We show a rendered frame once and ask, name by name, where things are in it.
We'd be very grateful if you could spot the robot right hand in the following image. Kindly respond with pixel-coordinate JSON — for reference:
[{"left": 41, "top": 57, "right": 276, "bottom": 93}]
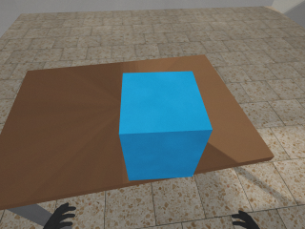
[{"left": 231, "top": 210, "right": 260, "bottom": 229}]

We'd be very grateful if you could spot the carton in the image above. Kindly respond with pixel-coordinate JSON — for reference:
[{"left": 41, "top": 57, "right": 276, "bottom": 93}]
[{"left": 119, "top": 71, "right": 213, "bottom": 181}]

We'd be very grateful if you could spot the robot left hand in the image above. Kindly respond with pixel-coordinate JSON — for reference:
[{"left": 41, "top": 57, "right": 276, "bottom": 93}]
[{"left": 43, "top": 202, "right": 76, "bottom": 229}]

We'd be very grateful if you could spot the table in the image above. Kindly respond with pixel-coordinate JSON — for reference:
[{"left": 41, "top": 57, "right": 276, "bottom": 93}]
[{"left": 0, "top": 54, "right": 275, "bottom": 229}]

